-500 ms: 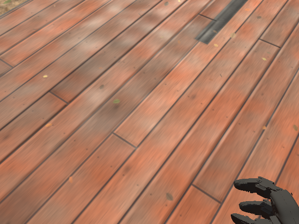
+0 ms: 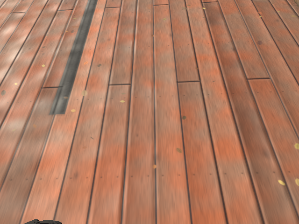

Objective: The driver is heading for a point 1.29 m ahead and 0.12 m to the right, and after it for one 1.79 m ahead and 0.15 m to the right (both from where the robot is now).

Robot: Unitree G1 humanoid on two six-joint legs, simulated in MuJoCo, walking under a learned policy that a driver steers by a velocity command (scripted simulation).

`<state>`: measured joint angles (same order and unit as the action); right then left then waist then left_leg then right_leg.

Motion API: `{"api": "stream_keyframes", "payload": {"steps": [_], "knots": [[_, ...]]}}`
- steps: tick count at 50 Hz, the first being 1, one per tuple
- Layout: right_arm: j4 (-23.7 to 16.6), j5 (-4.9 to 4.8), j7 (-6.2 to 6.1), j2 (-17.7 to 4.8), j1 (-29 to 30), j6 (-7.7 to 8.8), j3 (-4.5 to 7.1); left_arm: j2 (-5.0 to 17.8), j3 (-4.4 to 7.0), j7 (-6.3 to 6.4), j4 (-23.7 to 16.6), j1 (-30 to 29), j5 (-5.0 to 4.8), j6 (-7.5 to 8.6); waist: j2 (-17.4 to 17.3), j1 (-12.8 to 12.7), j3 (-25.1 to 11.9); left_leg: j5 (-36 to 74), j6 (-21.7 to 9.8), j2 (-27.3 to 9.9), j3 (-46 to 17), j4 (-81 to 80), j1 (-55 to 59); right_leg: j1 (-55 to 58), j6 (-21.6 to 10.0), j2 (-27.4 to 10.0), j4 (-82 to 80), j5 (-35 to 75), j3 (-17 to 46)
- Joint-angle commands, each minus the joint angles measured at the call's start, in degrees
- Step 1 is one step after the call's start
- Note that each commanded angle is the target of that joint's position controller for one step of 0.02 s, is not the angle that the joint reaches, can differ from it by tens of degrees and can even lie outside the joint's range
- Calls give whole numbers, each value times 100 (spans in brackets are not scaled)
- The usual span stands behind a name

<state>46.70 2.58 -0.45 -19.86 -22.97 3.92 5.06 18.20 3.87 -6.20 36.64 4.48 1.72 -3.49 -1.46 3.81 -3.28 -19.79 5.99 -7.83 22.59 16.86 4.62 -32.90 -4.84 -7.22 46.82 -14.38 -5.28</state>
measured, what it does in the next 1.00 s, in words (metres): walks ahead: right foot, then left foot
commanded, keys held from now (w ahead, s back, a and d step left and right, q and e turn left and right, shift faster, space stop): w+e+shift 0.28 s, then w+q+shift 0.72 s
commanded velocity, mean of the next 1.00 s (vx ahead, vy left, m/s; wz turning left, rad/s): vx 0.97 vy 0.00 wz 0.00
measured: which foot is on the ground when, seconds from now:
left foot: down 0.00-0.08, up 0.10-0.48, down 0.50-0.94, up 0.96-1.00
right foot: up 0.00-0.04, down 0.06-0.52, up 0.54-0.92, down 0.94-1.00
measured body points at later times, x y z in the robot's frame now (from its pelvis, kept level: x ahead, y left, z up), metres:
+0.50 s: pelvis +0.41 -0.13 -0.03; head +0.44 -0.13 +0.42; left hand +0.47 +0.17 -0.15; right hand +0.55 -0.42 -0.10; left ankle +0.60 -0.11 -0.73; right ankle +0.12 -0.11 -0.72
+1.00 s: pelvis +0.86 -0.26 -0.01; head +0.90 -0.26 +0.43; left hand +1.12 -0.04 -0.07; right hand +0.83 -0.56 -0.13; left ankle +0.64 -0.14 -0.65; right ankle +0.96 -0.40 -0.73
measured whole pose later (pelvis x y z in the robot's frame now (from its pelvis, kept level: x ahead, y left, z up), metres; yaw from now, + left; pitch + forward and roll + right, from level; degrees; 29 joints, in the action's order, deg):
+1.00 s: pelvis +0.86 -0.26 -0.01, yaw +3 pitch +3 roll -1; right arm 49.7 -1.0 0.4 -18.6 -25.1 3.4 4.8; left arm 15.2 -1.2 0.7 34.4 -0.5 3.6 5.4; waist -1.2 6.9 1.8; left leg -24.9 -6.6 6.2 -10.6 58.5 -8.4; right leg -28.3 1.8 -0.9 34.5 -8.8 0.4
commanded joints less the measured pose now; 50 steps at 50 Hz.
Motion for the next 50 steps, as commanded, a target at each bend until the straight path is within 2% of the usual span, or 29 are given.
{"api": "stream_keyframes", "payload": {"steps": [1, 3, 4, 5, 6, 8, 10, 12, 17, 20, 22, 23, 25, 26, 27, 28, 29, 30, 31, 34, 37, 40, 43, 45, 46, 47, 48, 49, 50], "knots": [[-263, -5, 54, -988, 229, -74, 224, 479, 70, 86, -382, -384, -36, 114, -369, -287, 900, 1002, -959, -1323, -520, -234, -275, 149, -364, 481, -357, -820, -636], [-341, -139, 158, -1032, 432, -186, 201, 726, 292, 348, 446, 2036, -104, 260, 360, -1508, -339, 4117, -838, -913, -67, 3323, -1330, 3143, -660, 1431, -805, -793, -754], [-687, -48, 213, -297, 670, -149, -22, 1518, 478, 458, 642, 2540, -71, 264, 1804, -1531, -178, 886, -492, -325, -278, 5414, -3605, 4207, -960, 186, -1928, -2272, 1617], [-1369, 50, 267, -96, 1426, 21, -87, 2043, 546, 514, 369, 2286, -142, 263, 2261, -1319, -400, -1278, -199, 708, -1681, 6656, -5673, 4861, -1508, -487, -3299, -2909, 4846], [-1561, 139, 244, -339, 2101, 89, -98, 1827, 498, 525, 314, 2173, -91, 285, 1232, -1423, -20, -822, -272, 399, -2315, 6915, -6379, 4875, -1374, -744, -3465, -1861, 4666], [-1202, 86, 194, -328, 1440, 179, -156, 1419, 403, 610, 366, 1953, -32, 379, 365, -798, 333, 39, -394, -30, -2390, 6031, -5607, 3783, -1158, -495, -3117, -639, 3548], [-1075, 158, 204, -341, 1161, 34, -165, 1058, 268, 612, 233, 1429, -116, 504, 368, -410, 366, 274, -344, -132, -2432, 5474, -4714, 2803, -1059, -10, -3249, -139, 2872], [-1138, 134, 241, -263, 1356, -144, -195, 893, 212, 581, 266, 1529, -166, 624, 302, -336, 492, 324, -243, -45, -2327, 5019, -4579, 2394, -1214, 193, -3514, 136, 2721], [-1420, -20, 359, 161, 2526, -77, -424, 722, 162, 574, 579, 2021, -200, 825, 335, -666, 846, 2050, -352, 345, -1868, 2358, -4106, 2443, -1029, 463, -3952, 2060, 1932], [-1408, -131, 333, 41, 2723, -52, -392, 809, 127, 575, 794, 2112, -252, 962, 450, -743, 812, 2897, -836, 475, -1758, 1457, -3419, 3112, -717, 83, -4312, 3149, 1642], [-1236, -155, 255, -199, 2233, -67, -286, 1043, 158, 607, 904, 2084, -131, 966, 635, -464, 400, 2277, -1121, 899, -1592, 1448, -2855, 3869, -470, -42, -3639, 5473, 1288], [-1049, -192, 203, -377, 1580, -84, -201, 1161, 191, 641, 940, 2015, -2, 916, 779, -106, 20, 1789, -1236, 1124, -1540, 1616, -2368, 4159, -383, -121, -2882, 6630, 1144], [-302, -226, 59, -697, -809, -158, -3, 1167, 206, 731, 901, 1507, 194, 747, 586, 1117, -774, 958, -1452, 1216, -1560, 1603, -308, 3451, -253, 41, 180, 6901, 642], [-158, -160, -8, -1144, -1495, -190, 151, 601, 50, 702, 694, 1471, 158, 778, -472, 1161, -1034, -788, -1881, 342, -3220, 1693, 894, 1733, -70, 710, 2947, 4025, 456], [-133, -130, 85, -1283, -860, -220, 177, 68, -107, 513, 479, 2236, -14, 936, -2337, 24, -1199, -1732, -2689, -750, -7341, -31, 1545, -439, 195, 1755, 4154, -895, 848], [-376, -149, 186, -840, 38, -194, 136, 406, -161, 574, 477, 1842, 90, 985, -1102, 9, -553, -2202, -2824, -806, -7648, -436, 1040, -1027, 52, 1251, 4241, -488, 1239], [-391, -196, 207, -550, 209, -157, 87, 575, -170, 562, 399, 1282, 117, 1041, -140, -12, -183, -1831, -2740, -714, -6871, -418, 269, -891, 68, 903, 3890, -96, 1354], [-254, -187, 204, -345, 123, -127, 40, 581, -204, 555, 295, 906, 161, 1055, 421, -99, 173, -1219, -2541, -462, -6256, -489, -505, -615, 84, 683, 3255, -9, 1277], [-84, -180, 168, -188, 43, -87, -35, 519, -231, 554, 128, 615, 231, 1000, 509, -258, 479, -657, -2360, -141, -5696, -540, -1140, -404, 190, 542, 2821, -74, 1251], [64, -224, 134, -345, -61, 58, -38, 286, -393, 516, -101, 462, 318, 759, 85, -560, 822, 4, -2457, 265, -4999, -743, -2066, -310, 520, 295, 1835, -335, 1060], [-41, -239, 133, -492, -95, 113, 52, 175, -533, 426, -560, -682, 161, 788, 143, -301, 1150, 566, -2315, 549, -4580, -1216, -2813, 91, 773, 280, 94, 856, 675], [-1, -347, 194, -611, -334, 143, 139, 44, -576, 397, -705, -1131, 35, 802, 47, 41, 916, 1839, -1951, 640, -4420, -1136, -2611, 928, 750, 517, -1007, 2219, 493], [75, -332, 138, -680, -562, 94, 185, 190, -515, 471, -785, -1241, 26, 834, -59, 164, 661, 3135, -1739, 528, -4487, -459, -1503, 1042, 659, 680, -1661, 1983, 555], [84, -284, 85, -881, -536, 69, 226, 513, -353, 581, -586, -532, 30, 879, -78, -168, 54, 4678, -1504, 546, -4434, 759, -1066, 2023, 527, 959, -1883, 1085, 537], [39, -274, 108, -1049, -317, 82, 262, 709, -242, 658, -365, 377, 23, 917, -55, -698, -485, 4750, -1386, 725, -4312, 1906, -1326, 3130, 428, 844, -1914, 824, 610], [-75, -267, 130, -849, -89, 149, 217, 1069, -69, 784, -154, 1591, 102, 947, 86, -1278, -1146, 3709, -1338, 942, -4129, 3423, -2183, 4572, 254, 87, -1719, -249, 1249], [-311, -426, 89, 108, -263, 196, -11, 1482, 87, 860, -35, 2337, 345, 927, 1417, -1265, -1958, -190, -1257, 1463, -3431, 5296, -3820, 6120, -109, -1712, -2127, -2248, 3562], [-568, -465, 74, -29, -428, 116, -108, 1629, 168, 793, 22, 2005, 231, 847, 2305, -897, -2303, -719, -1268, 1274, -3022, 6286, -4682, 6045, -500, -2203, -2962, -2966, 5630], [-426, -319, 41, -352, 163, 8, -53, 909, 67, 764, -82, 1443, 198, 813, 1218, -933, -1226, -62, -1283, 832, -2871, 6331, -5071, 5201, -392, -1764, -3050, -3034, 4683]]}}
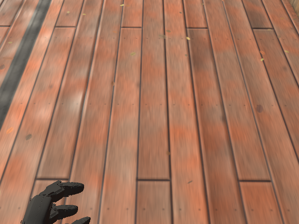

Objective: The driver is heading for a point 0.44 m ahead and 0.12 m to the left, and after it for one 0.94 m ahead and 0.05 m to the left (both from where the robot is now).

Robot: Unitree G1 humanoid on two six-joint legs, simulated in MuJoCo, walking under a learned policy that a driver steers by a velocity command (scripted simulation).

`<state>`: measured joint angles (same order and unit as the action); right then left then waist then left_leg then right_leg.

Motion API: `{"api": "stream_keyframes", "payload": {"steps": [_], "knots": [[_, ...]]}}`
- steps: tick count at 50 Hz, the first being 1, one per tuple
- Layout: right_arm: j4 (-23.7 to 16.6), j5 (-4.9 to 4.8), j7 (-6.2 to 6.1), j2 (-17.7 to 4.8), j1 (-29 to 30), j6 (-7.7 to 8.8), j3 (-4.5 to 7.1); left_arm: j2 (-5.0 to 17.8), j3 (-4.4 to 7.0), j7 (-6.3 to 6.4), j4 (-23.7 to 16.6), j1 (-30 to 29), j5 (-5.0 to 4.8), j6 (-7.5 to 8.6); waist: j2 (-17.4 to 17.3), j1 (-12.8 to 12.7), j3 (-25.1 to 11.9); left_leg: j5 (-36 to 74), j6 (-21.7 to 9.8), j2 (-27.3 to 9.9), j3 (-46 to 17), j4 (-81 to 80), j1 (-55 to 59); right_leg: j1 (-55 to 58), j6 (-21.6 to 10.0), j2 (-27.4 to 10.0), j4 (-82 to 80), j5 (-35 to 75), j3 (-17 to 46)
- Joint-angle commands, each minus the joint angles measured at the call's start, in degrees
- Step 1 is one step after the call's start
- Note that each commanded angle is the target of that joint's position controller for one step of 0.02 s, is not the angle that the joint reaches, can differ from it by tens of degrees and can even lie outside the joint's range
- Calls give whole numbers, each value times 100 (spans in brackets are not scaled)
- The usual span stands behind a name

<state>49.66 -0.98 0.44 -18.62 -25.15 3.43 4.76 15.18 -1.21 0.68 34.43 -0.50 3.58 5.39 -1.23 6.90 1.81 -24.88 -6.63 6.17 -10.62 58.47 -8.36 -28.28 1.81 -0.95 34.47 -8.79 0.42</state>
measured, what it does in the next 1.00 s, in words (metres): walks ahead: left foot, then right foot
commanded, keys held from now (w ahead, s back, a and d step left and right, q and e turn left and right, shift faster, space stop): w+q+shift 0.26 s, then q+shift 0.06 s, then e+shift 0.68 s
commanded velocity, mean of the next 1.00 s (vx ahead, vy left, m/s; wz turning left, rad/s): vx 0.49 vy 0.00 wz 0.06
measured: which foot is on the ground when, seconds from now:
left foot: up 0.00-0.36, down 0.38-0.86, up 0.88-1.00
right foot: down 0.00-0.36, up 0.38-0.82, down 0.84-1.00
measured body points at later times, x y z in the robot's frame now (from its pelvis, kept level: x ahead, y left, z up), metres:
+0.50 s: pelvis +0.41 +0.05 -0.01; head +0.46 +0.07 +0.44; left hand +0.36 +0.30 -0.14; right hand +0.66 -0.11 -0.12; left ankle +0.48 +0.10 -0.72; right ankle +0.34 -0.13 -0.59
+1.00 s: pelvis +0.57 +0.04 +0.01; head +0.61 +0.03 +0.46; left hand +0.67 +0.33 -0.09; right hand +0.74 -0.21 -0.10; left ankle +0.54 +0.18 -0.64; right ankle +0.65 -0.01 -0.72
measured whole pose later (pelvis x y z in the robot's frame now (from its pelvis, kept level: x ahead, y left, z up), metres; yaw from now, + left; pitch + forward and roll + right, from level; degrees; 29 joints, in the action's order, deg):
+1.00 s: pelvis +0.57 +0.04 +0.01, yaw +0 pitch +1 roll +1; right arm 40.7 1.9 -1.4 -14.3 -7.0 -1.7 2.0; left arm 16.4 4.9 -0.1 40.1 14.7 0.2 -3.5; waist -0.9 -1.6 4.1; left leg -26.1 2.7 -0.7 -0.8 65.6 -28.2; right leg -22.0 -6.2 5.9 30.3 -8.8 0.4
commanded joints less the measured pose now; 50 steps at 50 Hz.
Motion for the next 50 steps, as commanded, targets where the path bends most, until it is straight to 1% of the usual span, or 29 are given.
{"api": "stream_keyframes", "payload": {"steps": [1, 2, 3, 7, 11, 13, 14, 16, 17, 18, 19, 20, 21, 22, 23, 24, 26, 28, 32, 37, 41, 42, 43, 44, 45, 46, 47, 48, 50], "knots": [[-752, 137, 21, -476, 782, 12, -19, 819, 482, 49, 208, 1740, -15, -74, 581, -1223, -1019, 795, 28, -741, 551, 1873, -3727, 3976, -960, -2102, -1796, -2450, 3031], [-781, 190, 103, -391, 1021, -42, -19, 700, 454, 41, 333, 1756, 21, -67, 356, -1145, -675, 862, 74, -881, 587, 1712, -3606, 3471, -864, -1881, -1882, -1443, 2331], [-885, 266, 189, -246, 1144, -117, -40, 639, 427, 50, 517, 1902, -7, -33, 493, -1027, -438, 846, 104, -998, 596, 1634, -3578, 3139, -816, -1715, -1956, -843, 1768], [-1424, 300, 373, 97, 1851, -352, -205, 405, 386, -80, 955, 2115, -233, 147, 667, -742, -51, 1165, 135, -1273, 794, 1397, -3958, 2701, -626, -1612, -2278, 871, 385], [-1835, 263, 530, 24, 2494, -351, -341, 704, 433, -68, 1049, 1858, -207, 243, 536, -501, 430, 2332, 51, -1202, 1302, -139, -3357, 2082, -429, -1232, -2750, 1943, -1028], [-1891, 292, 577, -31, 2920, -340, -379, 847, 467, -53, 1190, 2069, -211, 240, 293, -582, 692, 2547, -144, -915, 1876, -1041, -2805, 2165, -323, -1078, -2812, 3097, -1526], [-1820, 306, 565, -91, 2884, -313, -368, 973, 494, -28, 1193, 2192, -217, 208, 250, -576, 615, 2527, -207, -592, 2163, -1325, -2443, 2406, -287, -1007, -2440, 4530, -1629], [-1504, 374, 509, -273, 1908, -229, -294, 1387, 588, 73, 1139, 2269, -266, 86, 448, -47, -54, 2342, -308, -60, 2267, -1716, -1107, 2611, -227, -1153, -748, 6522, -1593], [-1154, 440, 449, -408, 871, -182, -207, 1494, 594, 108, 1115, 2231, -294, 31, 523, 388, -585, 2427, -473, 63, 1874, -1974, 269, 2171, -267, -1292, 542, 6474, -1417], [-761, 468, 306, -593, -16, -152, -88, 1377, 554, 71, 1101, 2194, -305, 19, 366, 672, -944, 3057, -638, -89, 1351, -2507, 1601, 1454, -216, -1096, 2031, 4762, -1422], [-727, 335, 144, -1031, 312, -189, 57, 888, 501, 19, 1037, 2417, -268, -30, -873, 169, -1037, 5550, -656, -1286, 129, -2403, 2637, 84, -56, 45, 4444, -1879, -1439], [-1081, 359, 107, -1394, 396, -192, 80, 596, 361, 81, 849, 3500, -407, -91, -684, -475, -2551, 10066, -1385, -2956, -1669, -1651, 3712, -484, -54, -148, 5964, -2750, -262], [-1203, 251, 9, -1174, 257, -237, 130, 874, 350, 163, 810, 3062, -545, -137, -255, 71, -3369, 8652, -1884, -3217, -2035, -2359, 3799, -832, -19, 17, 6411, -2094, 336], [-1165, 173, -90, -881, 730, -236, 48, 840, 319, 177, 808, 2778, -514, -177, 145, -230, -2392, 7021, -1704, -2954, -1591, -2986, 2456, -909, -7, -178, 5885, -1576, 237], [-1081, 168, -123, -505, 1104, -175, -85, 785, 318, 122, 817, 2487, -363, -219, 402, -495, -1525, 5941, -1461, -2675, -1146, -3351, 1347, -749, -39, -353, 5181, -1502, 316], [-989, 211, -152, -317, 1270, -102, -173, 637, 293, 84, 970, 2594, -284, -319, 520, -742, -877, 5892, -1298, -2529, -672, -3627, 342, -347, -36, -382, 4759, -1582, 364], [-817, 201, -107, -121, 1241, 48, -253, 491, 342, 31, 1192, 2860, -239, -561, 546, -977, -455, 5979, -986, -2352, 236, -4076, -876, 581, -43, -431, 3849, -1534, 343], [-710, 234, -55, -246, 1301, 151, -197, 357, 395, 2, 1126, 2727, -261, -629, 281, -1042, -488, 6322, -940, -2168, 779, -4173, -913, 513, -116, -342, 3498, -1117, 139], [-724, 165, -116, 57, 1645, 116, -263, 69, 400, -114, 926, 2186, -301, -599, -267, -1040, -480, 5635, -449, -1662, 1945, -4125, -483, 266, -264, -368, 1946, 360, -220], [-621, 155, -211, -112, 1180, -70, -155, 90, 442, -279, 566, 1512, -181, -665, -406, -642, -390, 4897, -330, -2000, 2250, -3607, 176, 281, -401, -164, 746, 358, -623], [-674, 143, -265, -287, 1182, -255, -42, 236, 559, -254, 416, 1831, -144, -657, -349, -804, -367, 4952, -42, -2274, 2300, -2265, 235, 761, -747, 131, 41, -519, -702], [-689, 149, -253, -360, 1162, -288, -10, 390, 625, -189, 517, 2352, -120, -585, 111, -1104, -593, 4558, 257, -2050, 2417, -1182, -138, 1505, -983, 74, -482, 390, -291], [-928, 210, -203, -268, 1041, -320, -26, 1224, 837, -88, 497, 2660, -132, -543, 1364, -1099, -791, 1718, 658, -1287, 2561, 512, -1320, 2303, -1468, -1125, -686, 3524, 1602], [-1270, 225, -177, 39, 1099, -450, -121, 1663, 992, -81, 465, 2671, -327, -645, 1999, -995, -1432, -1612, 930, -149, 1562, 1744, -2567, 2912, -2608, -1925, -1244, 4064, 3621], [-1187, 327, -177, -44, 1178, -483, -160, 1497, 986, -92, 338, 2532, -442, -719, 821, -1054, -1349, -1415, 968, -529, 784, 1905, -2769, 2792, -2559, -1892, -1475, 2640, 3349], [-1220, 264, -165, -69, 1457, -462, -146, 1234, 913, -63, 293, 2153, -376, -792, 443, -962, -780, -869, 948, -613, 715, 1727, -2903, 2278, -2370, -1596, -1602, 1494, 2917], [-1220, 233, -190, -111, 1639, -427, -127, 979, 826, -46, 279, 1794, -345, -866, 204, -773, -253, -346, 950, -771, 718, 1183, -2917, 1770, -2014, -1220, -1766, 906, 2471], [-1251, 285, -214, -181, 1646, -437, -107, 843, 794, -31, 189, 1500, -378, -885, 328, -665, -167, -20, 967, -843, 725, 754, -2730, 1519, -1747, -894, -1796, 687, 2176], [-1162, 341, -200, -103, 1479, -536, -128, 835, 802, -72, 123, 1435, -335, -861, 401, -660, -464, 210, 1018, -702, 796, 554, -2391, 1490, -1554, -615, -1680, 1059, 1981]]}}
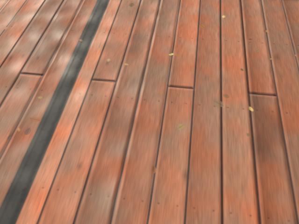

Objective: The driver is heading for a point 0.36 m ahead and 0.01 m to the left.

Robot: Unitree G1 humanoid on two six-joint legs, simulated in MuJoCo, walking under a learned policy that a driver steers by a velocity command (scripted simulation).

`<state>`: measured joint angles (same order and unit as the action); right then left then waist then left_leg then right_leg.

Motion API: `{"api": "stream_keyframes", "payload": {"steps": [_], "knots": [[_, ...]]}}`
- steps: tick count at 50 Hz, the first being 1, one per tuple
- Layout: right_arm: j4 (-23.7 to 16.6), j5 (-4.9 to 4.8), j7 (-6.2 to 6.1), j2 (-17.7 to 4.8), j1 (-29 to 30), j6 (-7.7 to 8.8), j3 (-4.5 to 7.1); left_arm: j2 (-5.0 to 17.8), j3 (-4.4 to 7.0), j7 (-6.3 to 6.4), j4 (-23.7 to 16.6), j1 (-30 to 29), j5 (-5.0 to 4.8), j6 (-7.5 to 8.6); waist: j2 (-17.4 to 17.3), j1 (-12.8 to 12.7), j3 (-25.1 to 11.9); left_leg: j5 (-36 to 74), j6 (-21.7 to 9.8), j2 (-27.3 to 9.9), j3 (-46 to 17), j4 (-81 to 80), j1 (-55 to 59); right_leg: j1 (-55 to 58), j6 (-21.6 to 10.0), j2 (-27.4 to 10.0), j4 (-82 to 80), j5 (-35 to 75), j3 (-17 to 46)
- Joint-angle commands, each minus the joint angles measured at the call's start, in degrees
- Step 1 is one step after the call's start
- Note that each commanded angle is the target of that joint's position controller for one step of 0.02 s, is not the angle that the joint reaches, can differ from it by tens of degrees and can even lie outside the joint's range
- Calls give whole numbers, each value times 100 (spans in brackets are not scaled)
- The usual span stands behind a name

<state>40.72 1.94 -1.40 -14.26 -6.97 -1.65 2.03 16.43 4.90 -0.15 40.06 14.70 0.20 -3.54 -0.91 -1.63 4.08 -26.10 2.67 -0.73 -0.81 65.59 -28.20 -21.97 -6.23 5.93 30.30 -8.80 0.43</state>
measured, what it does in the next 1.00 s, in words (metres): walks ahead: left foot, then right foot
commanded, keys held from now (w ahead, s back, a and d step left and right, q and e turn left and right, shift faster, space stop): e+shift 0.28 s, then q+shift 0.38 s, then w+q+shift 0.26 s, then q+shift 0.06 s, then e+shift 0.02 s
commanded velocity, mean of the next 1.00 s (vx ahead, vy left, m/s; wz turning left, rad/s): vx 0.16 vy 0.00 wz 0.01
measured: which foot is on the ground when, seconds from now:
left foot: up 0.00-0.32, down 0.34-0.72, up 0.74-1.00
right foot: down 0.00-0.34, up 0.36-0.70, down 0.72-1.00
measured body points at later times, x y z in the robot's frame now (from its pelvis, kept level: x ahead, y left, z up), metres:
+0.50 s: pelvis +0.04 +0.06 +0.02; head +0.08 +0.08 +0.46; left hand +0.27 +0.27 -0.10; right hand +0.06 -0.24 -0.08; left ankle +0.09 +0.14 -0.73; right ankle +0.00 -0.06 -0.70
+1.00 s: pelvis +0.10 +0.05 +0.01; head +0.11 +0.04 +0.46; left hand +0.13 +0.35 -0.09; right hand +0.28 -0.22 -0.09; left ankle +0.17 +0.21 -0.64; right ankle -0.01 -0.05 -0.73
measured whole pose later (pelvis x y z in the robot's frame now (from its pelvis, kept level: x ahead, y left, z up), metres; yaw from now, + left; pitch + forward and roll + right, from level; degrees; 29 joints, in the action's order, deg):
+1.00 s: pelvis +0.10 +0.05 +0.01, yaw +6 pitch +1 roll +0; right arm 41.4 2.4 5.4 -20.0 -10.5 -2.7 5.6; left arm 17.6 2.1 1.0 44.4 20.6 2.1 3.8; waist -2.4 -2.3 -1.4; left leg -9.5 1.2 -1.9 -2.7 66.0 -42.0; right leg 3.3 -2.0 1.5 13.3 -18.3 -5.6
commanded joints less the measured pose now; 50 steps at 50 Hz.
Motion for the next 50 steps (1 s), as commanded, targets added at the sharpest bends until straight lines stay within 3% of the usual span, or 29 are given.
{"api": "stream_keyframes", "payload": {"steps": [1, 3, 7, 11, 14, 16, 17, 18, 19, 20, 21, 22, 23, 24, 26, 29, 32, 33, 34, 35, 36, 37, 38, 39, 40, 41, 43, 47, 50], "knots": [[-275, 17, -3, -489, -360, -52, 128, 804, 227, -10, -430, -35, 10, 56, 320, 178, -808, 346, 108, 18, -213, -358, -353, 916, -700, -1246, -1213, 1110, 1997], [-343, -38, -2, -445, -238, -70, 105, 970, 297, -20, -426, 48, 30, 62, 388, 83, -866, 389, 130, 66, -285, -820, -381, 1000, -632, -1168, -1223, 629, 2190], [-441, -52, -30, -556, 31, -50, 118, 1068, 350, -37, -488, 68, 72, 1, 710, -108, -809, 510, 91, 203, -460, -1480, -403, 1040, -548, -1068, -1366, -694, 2791], [-471, -114, -45, -649, 110, 58, 121, 1148, 390, -75, -525, -24, 115, -3, 836, -160, -819, 500, -81, 407, -580, -2133, -28, 1046, -441, -988, -1269, -724, 3257], [-422, -171, -79, -725, -126, 135, 130, 1150, 396, -113, -564, -242, 109, 2, 974, -42, -814, 448, -248, 589, -585, -2902, 694, 791, -285, -882, -1172, -358, 3538], [-217, -160, -129, -752, -746, 187, 148, 978, 313, -89, -567, -458, 51, 19, 987, 247, -939, 1032, -392, 472, -416, -4013, 1656, 470, 16, -728, -942, -381, 3247], [-221, -107, -173, -926, -728, 209, 190, 761, 222, -48, -519, -291, 13, 43, 560, 195, -931, 1053, -533, 0, -830, -4698, 2068, 136, 261, -404, -579, -1049, 2903], [-426, 1, -175, -1386, -390, 194, 251, 449, 116, -17, -562, -48, -33, 63, -744, 17, -947, 379, -997, -1374, -2496, -5411, 2194, -397, 566, 309, 603, -1972, 1892], [-468, 110, -107, -1437, -178, 162, 264, 807, 193, 33, -528, -168, 127, 94, -957, 108, -619, 1032, -1545, -1867, -3392, -5503, 1462, -576, 663, 776, 1718, -2245, 1224], [-419, 39, -46, -945, -119, 172, 129, 817, 177, 59, -406, -95, 166, 110, -527, -47, -633, 1581, -1642, -1745, -3154, -5317, 1082, -87, 722, 433, 2107, -1985, 1484], [-404, -38, 17, -500, 185, 203, -24, 623, 91, 33, -249, -6, 124, 100, -331, -201, -582, 1755, -1424, -1282, -2494, -5219, 871, 348, 755, 279, 1940, -1587, 1514], [-361, -46, 63, -447, 327, 216, -58, 468, 13, 4, -168, 45, 133, 73, -577, -263, -579, 1888, -1178, -837, -2026, -5142, 919, 572, 807, 138, 1676, -1353, 1187], [-302, -64, 79, -654, 271, 189, 9, 481, -17, -11, -176, 3, 170, 57, -939, -230, -497, 2231, -1051, -533, -1898, -4980, 1173, 467, 844, 22, 1351, -1358, 715], [-234, -79, 108, -976, -29, 141, 143, 588, -14, 14, -206, -169, 153, 62, -1062, -51, -436, 2788, -1042, -408, -1996, -4759, 1502, 264, 865, 74, 1189, -1553, 418], [-76, -140, 167, -1372, -732, 61, 351, 650, -37, 88, -318, -524, 65, 79, -955, 244, -481, 3611, -1153, -547, -2479, -4472, 2290, -237, 883, 139, 1057, -1861, 338], [13, -174, 176, -1428, -1020, 41, 490, 621, -97, 194, -421, -763, -51, 150, -967, 337, -709, 3970, -1232, -618, -3007, -4363, 2958, -482, 847, 122, 894, -1897, 504], [33, -179, 188, -1352, -935, 2, 572, 593, -135, 261, -451, -776, -79, 230, -914, 287, -889, 3842, -1216, -523, -3239, -4395, 2890, -132, 758, 146, 587, -1826, 566], [26, -179, 199, -1340, -863, -21, 598, 574, -146, 278, -442, -723, -82, 251, -885, 250, -915, 3656, -1177, -472, -3288, -4415, 2735, 90, 713, 158, 369, -1743, 570], [29, -183, 218, -1342, -824, -58, 634, 565, -159, 275, -398, -494, -43, 283, -757, 145, -1148, 2033, -1132, -317, -3300, -4530, 2369, 647, 623, 169, -27, -1795, 548], [-69, -182, 239, -1305, -432, -114, 648, 493, -175, 280, -264, -84, -5, 309, -638, -184, -1071, 133, -912, 18, -3112, -4638, 1332, 1722, 472, 130, -889, -1512, 498], [-260, -184, 233, -1132, 14, -129, 619, 767, -103, 331, -108, 438, 62, 322, -443, -524, -755, -998, -340, 621, -2516, -4504, -371, 3199, 258, -343, -1834, -1498, 753], [-180, -202, 182, -508, -541, -119, 498, 1258, 5, 400, -154, 271, 22, 333, 1112, -263, -808, -1254, -244, 1134, -1352, -2226, -1264, 3743, 160, -2015, -1981, -2541, 2186], [-402, -110, 163, -763, -127, -62, 478, 1593, 59, 393, -349, -281, 197, 326, 1247, -256, -295, -177, -209, 896, -866, -1524, -2071, 2625, -257, -2882, -2485, -3393, 3469], [-414, -44, 228, -1118, 56, -30, 541, 1202, -12, 359, -318, -532, 237, 370, 723, -23, -54, 495, -221, 311, -918, -1012, -1890, 2158, -308, -2717, -2358, -3316, 3059], [-322, -28, 340, -1129, -73, -9, 555, 866, -118, 313, -325, -675, 210, 447, 680, 96, -42, 873, -218, 344, -834, -624, -1841, 2075, -183, -2332, -2332, -2934, 2516], [-224, -25, 419, -1068, -306, -13, 534, 768, -159, 261, -335, -686, 199, 523, 761, 171, -99, 1060, -176, 320, -716, -258, -1839, 2128, -59, -2069, -2335, -2532, 1995], [-180, 4, 571, -996, -397, -30, 495, 812, -153, 220, -229, -368, 165, 651, 774, 117, -15, 1328, -166, 125, -462, 269, -2019, 2112, -24, -1871, -2412, -2207, 1382], [-399, 31, 690, -901, 185, -23, 399, 868, -104, 110, 107, 513, 186, 812, 530, -194, 287, 1654, -149, -146, -286, 432, -2682, 2470, -20, -1921, -2449, -1478, 711], [-626, 69, 734, -662, 728, 43, 263, 689, -157, 101, 290, 778, 191, 857, 443, -307, 650, 1740, -132, -189, -40, -454, -2371, 2201, -88, -1826, -2278, 790, 43]]}}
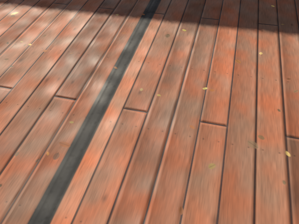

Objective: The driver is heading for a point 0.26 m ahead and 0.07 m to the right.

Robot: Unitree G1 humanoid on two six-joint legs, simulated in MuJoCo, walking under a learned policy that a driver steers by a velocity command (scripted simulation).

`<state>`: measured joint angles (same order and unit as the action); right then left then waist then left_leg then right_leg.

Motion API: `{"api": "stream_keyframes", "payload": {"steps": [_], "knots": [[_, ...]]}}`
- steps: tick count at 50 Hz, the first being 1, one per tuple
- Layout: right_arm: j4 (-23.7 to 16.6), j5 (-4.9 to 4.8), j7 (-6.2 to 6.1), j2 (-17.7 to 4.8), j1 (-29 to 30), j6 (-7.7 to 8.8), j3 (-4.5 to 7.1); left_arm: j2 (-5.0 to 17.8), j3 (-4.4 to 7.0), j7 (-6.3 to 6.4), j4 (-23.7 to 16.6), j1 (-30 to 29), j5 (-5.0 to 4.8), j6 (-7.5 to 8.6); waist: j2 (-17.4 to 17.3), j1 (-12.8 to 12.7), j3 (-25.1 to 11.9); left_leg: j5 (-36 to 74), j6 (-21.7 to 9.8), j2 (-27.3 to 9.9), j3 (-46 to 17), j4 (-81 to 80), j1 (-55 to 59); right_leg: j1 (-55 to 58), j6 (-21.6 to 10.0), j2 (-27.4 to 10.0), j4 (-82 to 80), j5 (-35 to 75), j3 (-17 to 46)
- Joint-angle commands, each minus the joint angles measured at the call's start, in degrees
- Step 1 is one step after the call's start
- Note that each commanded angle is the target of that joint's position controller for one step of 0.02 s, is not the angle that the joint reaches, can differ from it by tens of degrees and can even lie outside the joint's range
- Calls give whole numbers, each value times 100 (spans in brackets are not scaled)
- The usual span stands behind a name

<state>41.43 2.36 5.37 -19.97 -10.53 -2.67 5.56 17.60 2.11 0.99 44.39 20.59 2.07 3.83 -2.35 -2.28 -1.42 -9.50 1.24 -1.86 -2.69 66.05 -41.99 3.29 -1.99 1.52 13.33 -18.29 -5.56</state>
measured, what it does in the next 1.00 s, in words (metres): walks ahead: left foot, then right foot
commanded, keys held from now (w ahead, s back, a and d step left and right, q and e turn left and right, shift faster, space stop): e+shift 0.06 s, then shift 0.94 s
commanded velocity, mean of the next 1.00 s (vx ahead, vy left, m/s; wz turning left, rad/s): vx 0.11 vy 0.00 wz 0.11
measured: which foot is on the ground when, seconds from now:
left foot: up 0.00-0.16, down 0.18-1.00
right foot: down 0.00-0.16, up 0.18-0.56, down 0.58-1.00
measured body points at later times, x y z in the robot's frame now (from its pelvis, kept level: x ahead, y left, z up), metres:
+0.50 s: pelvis +0.17 +0.06 +0.00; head +0.19 +0.08 +0.45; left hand +0.20 +0.31 -0.15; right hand +0.27 -0.17 -0.13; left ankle +0.19 +0.14 -0.74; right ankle +0.22 -0.07 -0.71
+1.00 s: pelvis +0.22 +0.05 +0.00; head +0.23 +0.05 +0.45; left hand +0.23 +0.29 -0.15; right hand +0.25 -0.19 -0.15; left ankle +0.19 +0.14 -0.74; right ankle +0.22 -0.06 -0.74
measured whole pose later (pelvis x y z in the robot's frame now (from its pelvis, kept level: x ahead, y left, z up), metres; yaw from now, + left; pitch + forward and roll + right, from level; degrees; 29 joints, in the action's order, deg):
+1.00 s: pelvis +0.22 +0.05 +0.00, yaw +5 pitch -2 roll +0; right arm 62.5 0.5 -2.5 -10.5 -16.2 0.3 -0.1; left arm 10.2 -0.2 2.4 62.6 13.6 0.5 0.2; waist 0.1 0.2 1.8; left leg -13.8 -2.5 2.2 1.7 21.7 -6.3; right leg -7.6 -1.4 0.9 22.5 -13.4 -1.4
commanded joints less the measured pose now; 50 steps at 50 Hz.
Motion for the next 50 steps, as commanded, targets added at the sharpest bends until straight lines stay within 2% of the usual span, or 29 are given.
{"api": "stream_keyframes", "payload": {"steps": [1, 3, 5, 6, 7, 8, 9, 10, 11, 12, 13, 14, 15, 16, 17, 19, 23, 25, 27, 28, 29, 30, 31, 32, 34, 36, 39, 50], "knots": [[-781, 30, 64, 42, 1227, 184, -159, 537, 100, -25, -73, 211, -16, 130, 620, -210, 1217, 172, -19, -9, 211, -1107, -606, -500, -517, -1326, -461, 2519, 493], [-841, 2, 66, 269, 1344, 237, -293, 619, 93, -43, 102, 284, -63, 114, 835, -174, 1080, 86, -181, 154, 582, -2221, 373, -729, -505, -1314, -326, 3676, 253], [-743, 13, -22, 240, 1150, 263, -322, 749, 102, -52, 307, 398, -118, 71, 1015, -88, 797, -8, -411, 443, 962, -2816, 1260, -486, -480, -1353, 120, 5413, 89], [-623, 30, -103, 147, 821, 296, -298, 809, 103, -53, 407, 443, -149, 60, 1144, 70, 544, -23, -560, 662, 1028, -3063, 1756, -311, -435, -1338, 623, 6427, 68], [-380, 71, -181, -11, 112, 368, -247, 831, 93, -38, 477, 450, -178, 48, 1180, 397, 131, 260, -720, 789, 902, -3483, 2603, -316, -345, -1282, 1460, 6646, 44], [-95, 151, -265, -162, -695, 458, -199, 813, 71, -23, 488, 356, -244, 52, 1047, 851, -327, 1219, -838, 624, 705, -4154, 3872, -825, -204, -1131, 2521, 5996, -160], [113, 249, -348, -584, -1403, 507, -124, 458, -36, -33, 276, 460, -226, 82, 398, 978, -1184, 3230, -1032, -763, -454, -3641, 5682, -2120, -58, -820, 4093, 2446, -223], [97, 45, -408, -1142, -1558, 529, -9, -28, -159, -66, 208, 1241, -450, 8, -957, 683, -2671, 6559, -2206, -2808, -2788, -3296, 7189, -3339, 108, 68, 6255, -2120, 248], [117, -268, -504, -910, -1609, 479, 21, 542, 35, 10, 394, 760, -305, -82, 160, 895, -2663, 7055, -2029, -2269, -2083, -3325, 6376, -2987, 62, -104, 6378, -1440, 1247], [145, -287, -555, -637, -917, 472, -88, 316, -38, -29, 256, 467, -380, -80, -381, 587, -1737, 5992, -2016, -2017, -1482, -3827, 5526, -3276, 89, -259, 6200, -1154, 1099], [114, -260, -564, -101, -384, 458, -245, 278, -77, -33, 313, 295, -250, -87, -39, 379, -860, 4932, -1703, -1629, -1081, -4244, 4646, -3346, 110, -503, 5610, -895, 924], [112, -265, -585, 137, -94, 465, -345, 278, -50, -45, 382, 238, -144, -168, -80, 204, -396, 4503, -1462, -1322, -771, -4500, 3996, -3106, 143, -598, 5181, -713, 847], [152, -248, -587, 221, 62, 460, -398, 185, -64, -63, 522, 560, -43, -287, -178, -15, -258, 4391, -1341, -1082, -393, -4700, 3326, -2542, 213, -559, 4915, -514, 703], [180, -202, -578, 211, 91, 498, -413, 75, -66, -78, 622, 723, -20, -365, -163, -101, -297, 4437, -1314, -974, -152, -4780, 2959, -2140, 247, -462, 4737, -330, 609], [244, -160, -564, 153, 70, 539, -403, -34, -78, -88, 669, 826, -38, -406, -165, -169, -369, 4454, -1333, -910, -18, -4830, 2786, -1934, 275, -401, 4566, -216, 540], [353, -128, -538, 121, 91, 580, -399, -133, -84, -69, 712, 778, -62, -457, -293, -208, -361, 3908, -1357, -864, 75, -4948, 2569, -1823, 302, -389, 4078, -50, 512], [605, -101, -546, 140, -132, 488, -405, -85, -74, 17, 688, 136, -18, -569, -525, 63, -72, 1278, -1299, -836, -215, -5219, 2299, -1755, 238, -404, 3077, 180, 481], [707, -90, -565, 136, -212, 423, -400, -85, -77, 44, 705, -73, -33, -575, -441, 142, 119, 215, -1300, -890, -477, -5272, 2168, -1659, 178, -372, 2696, 174, 489], [760, -134, -603, 157, -120, 377, -417, -177, -107, 72, 790, -64, -26, -523, -237, 31, 280, -327, -1192, -854, -611, -5090, 2000, -1283, 81, -307, 1904, 417, 452], [799, -148, -628, 209, -140, 373, -442, -177, -125, 92, 829, -51, -3, -468, -41, -28, 335, -386, -1015, -760, -623, -4931, 1888, -956, 32, -356, 1264, 776, 554], [838, -125, -641, 311, -269, 392, -477, -19, -114, 120, 872, 30, 29, -389, 240, -3, 308, -337, -790, -622, -610, -4711, 1846, -680, -20, -744, 837, 1196, 1020], [887, -153, -616, 445, -757, 406, -475, 389, -53, 141, 873, -131, 4, -324, 876, 422, 325, -528, -599, -113, -243, -4476, 1967, -814, -201, -1296, 692, 1820, 1674], [1123, -191, -634, 506, -949, 349, -490, 189, -91, 96, 950, -358, -113, -311, 1043, 467, 309, -535, -512, 101, -15, -4583, 2821, -1623, -365, -1366, 537, 1410, 1735], [1210, -176, -660, 376, -854, 322, -461, -16, -143, 64, 941, -536, -124, -289, 893, 435, 437, -235, -470, 26, -93, -4634, 3199, -1890, -238, -1138, 478, 1147, 1570], [1299, -176, -676, 197, -712, 330, -404, -34, -138, 75, 1055, -507, -148, -276, 770, 312, 356, 227, -513, -133, -208, -4652, 3320, -1606, -64, -786, 568, 1305, 1203], [1408, -175, -682, 271, -722, 354, -423, -66, -131, 109, 1207, -384, -175, -283, 615, 263, 296, 401, -510, -212, -240, -4708, 3210, -1254, -64, -738, 631, 1534, 1119], [1600, -185, -726, 393, -730, 369, -457, -111, -127, 119, 1339, -398, -163, -302, 318, 220, 301, 490, -460, -209, -208, -4772, 3190, -1058, -108, -765, 687, 1749, 1099], [2077, -181, -812, 499, -862, 324, -501, -233, -152, 162, 1797, -428, -161, -339, 223, 233, 357, 893, -453, -281, -176, -4716, 3446, -1017, -105, -720, 670, 1970, 1025]]}}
